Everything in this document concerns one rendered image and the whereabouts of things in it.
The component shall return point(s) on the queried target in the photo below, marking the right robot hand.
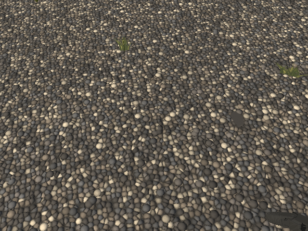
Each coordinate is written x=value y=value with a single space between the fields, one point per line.
x=294 y=220

